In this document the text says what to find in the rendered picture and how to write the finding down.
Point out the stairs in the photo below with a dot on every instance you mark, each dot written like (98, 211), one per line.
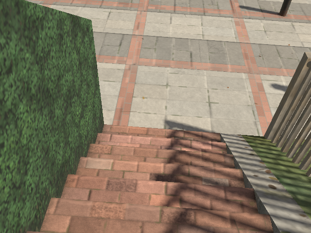
(155, 180)

